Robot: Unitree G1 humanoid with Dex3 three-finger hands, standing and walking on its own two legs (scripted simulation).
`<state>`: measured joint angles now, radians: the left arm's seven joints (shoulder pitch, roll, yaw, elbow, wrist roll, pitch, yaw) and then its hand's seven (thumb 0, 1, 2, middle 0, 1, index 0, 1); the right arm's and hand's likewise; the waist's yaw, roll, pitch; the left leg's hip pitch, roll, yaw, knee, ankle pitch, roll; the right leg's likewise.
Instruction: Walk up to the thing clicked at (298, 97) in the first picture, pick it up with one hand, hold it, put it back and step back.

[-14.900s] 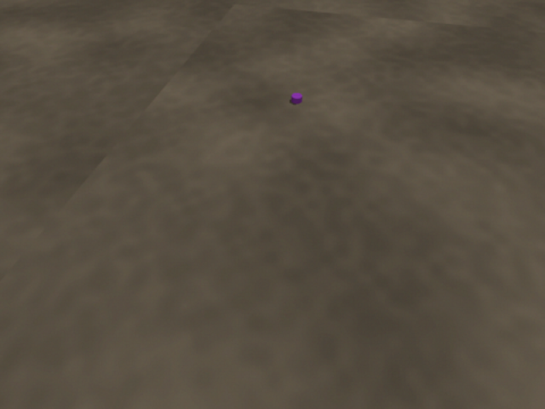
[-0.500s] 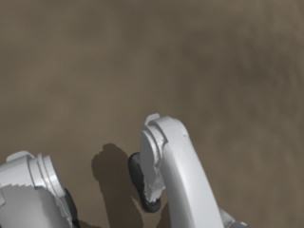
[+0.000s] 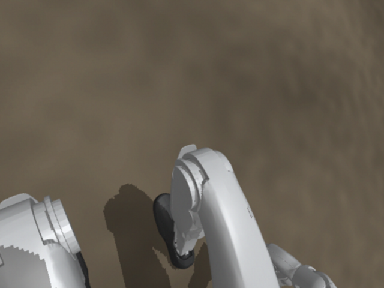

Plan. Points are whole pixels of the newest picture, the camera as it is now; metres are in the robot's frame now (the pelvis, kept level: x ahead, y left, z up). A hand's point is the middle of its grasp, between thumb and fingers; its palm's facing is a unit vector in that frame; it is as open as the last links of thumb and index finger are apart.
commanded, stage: rest palm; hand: left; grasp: from above
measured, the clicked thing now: out of the picture +0.41 +0.31 -0.28
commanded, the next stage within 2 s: close in 0.34 s
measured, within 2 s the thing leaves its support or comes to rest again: neither
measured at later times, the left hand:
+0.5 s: hand out of the picture +0.39 +0.31 -0.26, palm faces -0.43 -0.12 -0.89, open 13.7 cm
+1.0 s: hand out of the picture +0.39 +0.31 -0.26, palm faces -0.47 -0.12 -0.88, open 13.0 cm
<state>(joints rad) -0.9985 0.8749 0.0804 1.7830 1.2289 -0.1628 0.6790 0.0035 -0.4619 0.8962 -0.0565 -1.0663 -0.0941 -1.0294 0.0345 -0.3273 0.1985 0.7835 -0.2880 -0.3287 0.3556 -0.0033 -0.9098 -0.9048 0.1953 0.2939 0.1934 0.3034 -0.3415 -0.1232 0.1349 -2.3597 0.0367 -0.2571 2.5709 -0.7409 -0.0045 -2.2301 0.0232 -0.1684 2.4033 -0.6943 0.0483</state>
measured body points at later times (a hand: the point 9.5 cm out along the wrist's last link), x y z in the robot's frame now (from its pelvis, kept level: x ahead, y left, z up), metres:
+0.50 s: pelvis -0.01 +0.00 +0.00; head +0.26 +0.13 +0.34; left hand +0.41 +0.31 -0.21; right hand +0.07 -0.26 -0.07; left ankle +0.06 +0.13 -0.27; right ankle +0.11 -0.12 -0.26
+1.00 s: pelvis +0.00 +0.00 +0.00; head +0.26 +0.13 +0.34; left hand +0.41 +0.31 -0.21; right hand +0.08 -0.24 -0.06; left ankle +0.06 +0.13 -0.27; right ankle +0.11 -0.12 -0.26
